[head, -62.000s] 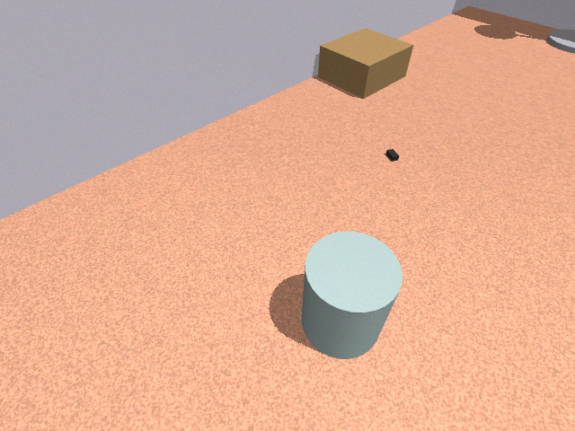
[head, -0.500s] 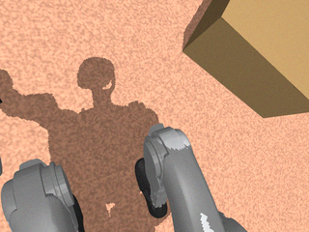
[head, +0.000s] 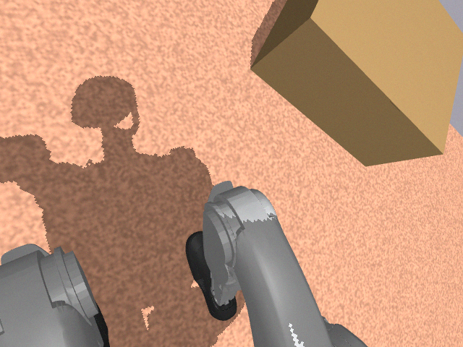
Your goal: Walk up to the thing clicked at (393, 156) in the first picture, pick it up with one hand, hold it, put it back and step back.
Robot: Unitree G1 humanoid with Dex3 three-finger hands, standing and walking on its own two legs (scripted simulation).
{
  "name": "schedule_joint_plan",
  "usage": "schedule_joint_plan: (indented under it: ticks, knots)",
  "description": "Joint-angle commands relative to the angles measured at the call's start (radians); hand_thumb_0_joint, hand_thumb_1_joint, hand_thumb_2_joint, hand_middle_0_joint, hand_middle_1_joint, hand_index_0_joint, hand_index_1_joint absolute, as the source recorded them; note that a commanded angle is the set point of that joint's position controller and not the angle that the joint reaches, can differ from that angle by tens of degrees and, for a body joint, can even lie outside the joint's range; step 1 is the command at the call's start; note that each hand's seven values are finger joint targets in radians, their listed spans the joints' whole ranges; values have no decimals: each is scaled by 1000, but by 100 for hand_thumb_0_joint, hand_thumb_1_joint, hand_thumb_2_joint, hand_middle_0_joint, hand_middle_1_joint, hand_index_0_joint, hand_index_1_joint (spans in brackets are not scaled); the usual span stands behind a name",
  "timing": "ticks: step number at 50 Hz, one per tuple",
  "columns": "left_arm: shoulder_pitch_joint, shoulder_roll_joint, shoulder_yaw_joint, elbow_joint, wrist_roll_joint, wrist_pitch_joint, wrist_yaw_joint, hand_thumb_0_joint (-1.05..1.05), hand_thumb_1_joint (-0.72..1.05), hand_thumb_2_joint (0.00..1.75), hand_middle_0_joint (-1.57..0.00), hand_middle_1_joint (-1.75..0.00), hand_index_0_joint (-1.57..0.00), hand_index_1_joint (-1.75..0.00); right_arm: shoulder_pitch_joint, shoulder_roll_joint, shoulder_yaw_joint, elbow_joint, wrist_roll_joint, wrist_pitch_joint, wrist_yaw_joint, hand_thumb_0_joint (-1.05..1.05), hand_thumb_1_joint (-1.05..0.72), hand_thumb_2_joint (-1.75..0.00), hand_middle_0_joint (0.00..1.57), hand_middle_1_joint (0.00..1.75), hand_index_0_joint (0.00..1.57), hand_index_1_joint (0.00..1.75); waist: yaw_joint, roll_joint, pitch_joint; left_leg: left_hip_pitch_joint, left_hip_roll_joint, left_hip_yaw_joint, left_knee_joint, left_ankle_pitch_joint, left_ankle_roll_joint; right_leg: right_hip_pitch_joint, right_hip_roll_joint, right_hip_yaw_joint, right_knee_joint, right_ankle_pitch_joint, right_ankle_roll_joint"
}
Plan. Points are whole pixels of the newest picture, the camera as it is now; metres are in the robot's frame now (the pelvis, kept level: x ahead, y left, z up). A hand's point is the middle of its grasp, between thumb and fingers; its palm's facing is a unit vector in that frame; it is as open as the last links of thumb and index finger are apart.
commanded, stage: rest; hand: left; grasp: from above
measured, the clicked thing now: out of the picture +0.46 +0.32 -0.29
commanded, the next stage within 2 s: open in 0.34 s
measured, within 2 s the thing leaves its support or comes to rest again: neither
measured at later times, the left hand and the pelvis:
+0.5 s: hand out of the picture +0.45 +0.31 -0.25, palm faces -0.40 -0.24 -0.88, open 6.8 cm; pelvis -0.01 +0.00 +0.00, yaw -1 degrees
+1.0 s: hand out of the picture +0.45 +0.31 -0.26, palm faces -0.40 -0.23 -0.89, open 10.4 cm; pelvis -0.01 +0.00 +0.01, yaw -2 degrees
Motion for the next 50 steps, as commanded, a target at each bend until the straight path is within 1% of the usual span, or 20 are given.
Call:
schedule_joint_plan:
  ticks: [1,4,6,7,8,9,11,12,14,22,26,27,31,33,40,41,46,47,48,50]
  knots:
    - [-273,205,-9,-105,-2,10,58,0,89,15,-123,-19,-126,-16,210,-328,-82,31,0,-6,4,0,-89,-90,20,30,20,30,-46,559,-670,533,28,108,-259,313,13,384,40,-135,-175,320,-84]
    - [-269,237,28,-82,-11,15,63,0,89,15,-123,-19,-126,-16,229,-339,-82,37,-2,-13,10,0,-89,-90,20,30,20,30,-59,553,-640,523,30,103,-259,312,14,373,34,-138,-174,318,-81]
    - [-264,246,29,-88,-14,16,64,0,87,14,-122,-17,-125,-14,224,-341,-79,38,-3,-12,12,0,-89,-90,20,30,20,30,-55,554,-655,526,31,101,-263,316,13,389,38,-139,-179,319,-82]
    - [-274,227,6,-88,-12,16,61,0,87,17,-123,-18,-125,-15,205,-338,-74,24,0,-15,12,0,-89,-90,20,30,20,30,-54,547,-640,504,30,105,-252,297,17,383,39,-136,-182,307,-81]
    - [-271,244,29,-74,-14,16,59,0,87,15,-122,-19,-125,-16,226,-339,-72,29,-6,-17,15,0,-89,-90,20,30,20,30,-72,531,-633,503,30,104,-250,305,20,399,37,-137,-186,316,-78]
    - [-283,220,4,-77,-15,17,50,0,87,15,-121,-20,-124,-17,215,-344,-70,24,-3,-23,17,0,-89,-90,20,30,20,30,-74,521,-609,490,27,107,-244,283,22,379,34,-136,-183,299,-77]
    - [-271,269,35,-83,-16,12,55,0,87,15,-122,-18,-125,-15,229,-353,-70,28,-3,-20,13,0,-90,-90,20,30,20,30,-66,541,-643,505,29,101,-259,304,19,410,39,-138,-189,311,-80]
    - [-257,261,28,-86,-22,11,53,0,86,16,-122,-17,-124,-14,220,-349,-69,20,2,-20,11,0,-89,-90,20,30,20,30,-55,538,-655,518,31,97,-261,306,17,408,40,-139,-189,309,-81]
    - [-255,240,3,-68,-17,6,49,0,86,16,-121,-19,-124,-16,216,-349,-65,19,-2,-21,10,0,-89,-90,20,30,20,30,-73,529,-633,499,29,101,-256,283,20,414,43,-139,-198,296,-80]
    - [-254,275,-3,-38,-28,-8,46,0,86,15,-120,-18,-123,-15,209,-361,-46,20,2,-28,1,0,-89,-90,20,30,20,30,-83,492,-568,456,30,94,-262,226,23,405,42,-144,-212,252,-76]
    - [-259,280,-5,-56,-22,-11,48,0,54,16,-88,-25,-91,-22,216,-360,-40,11,-3,-24,-1,0,-89,-90,20,30,20,30,-86,511,-597,496,34,83,-269,257,18,420,42,-150,-210,277,-76]
    - [-260,268,-25,-52,-20,-9,46,0,46,18,-85,-28,-88,-25,213,-358,-38,4,-5,-25,-1,0,-89,-90,20,30,20,30,-95,509,-582,485,33,91,-262,254,20,429,45,-146,-210,282,-75]
    - [-270,292,-8,-63,-30,-14,55,0,24,31,-74,-36,-75,-34,208,-360,-33,5,2,-26,-4,0,-89,-90,20,30,20,30,-88,516,-572,492,37,76,-275,238,16,405,40,-151,-212,265,-76]
    - [-279,278,-25,-60,-24,-12,53,0,21,35,-71,-39,-72,-38,205,-364,-32,2,-2,-30,-4,0,-89,-90,20,30,20,30,-103,509,-552,487,37,78,-270,228,17,401,41,-152,-211,263,-73]
    - [-274,280,-37,-74,-28,2,54,0,5,48,-61,-47,-61,-47,203,-372,-35,-5,-1,-36,-1,0,-89,-90,20,30,20,30,-101,540,-564,512,39,79,-275,247,12,414,44,-150,-217,284,-75]
    - [-253,304,-12,-70,-31,5,60,0,3,50,-59,-49,-59,-49,205,-376,-36,-5,4,-35,-2,0,-89,-90,20,30,20,30,-87,544,-580,522,42,70,-288,260,9,417,41,-153,-217,289,-76]
    - [-269,281,-24,-83,-35,14,56,0,-4,55,-53,-55,-52,-55,213,-371,-37,-11,3,-33,6,0,-89,-90,20,30,20,30,-104,542,-577,529,42,72,-279,289,10,428,44,-153,-216,318,-75]
    - [-242,295,-10,-70,-39,15,60,0,-5,56,-51,-57,-51,-57,212,-373,-36,-9,4,-30,5,0,-89,-90,20,30,20,30,-89,548,-588,523,43,72,-291,284,9,437,45,-151,-222,308,-77]
    - [-246,275,-29,-67,-40,16,58,0,-7,58,-50,-58,-49,-58,208,-374,-38,-18,5,-30,5,0,-89,-90,20,30,20,30,-96,529,-571,501,40,78,-287,270,13,440,47,-149,-227,303,-76]
    - [-238,288,-15,-65,-42,18,58,0,-10,61,-47,-61,-46,-61,216,-373,-38,-9,5,-26,2,0,-89,-90,20,30,20,30,-95,544,-581,519,42,74,-297,278,9,439,46,-152,-230,306,-78]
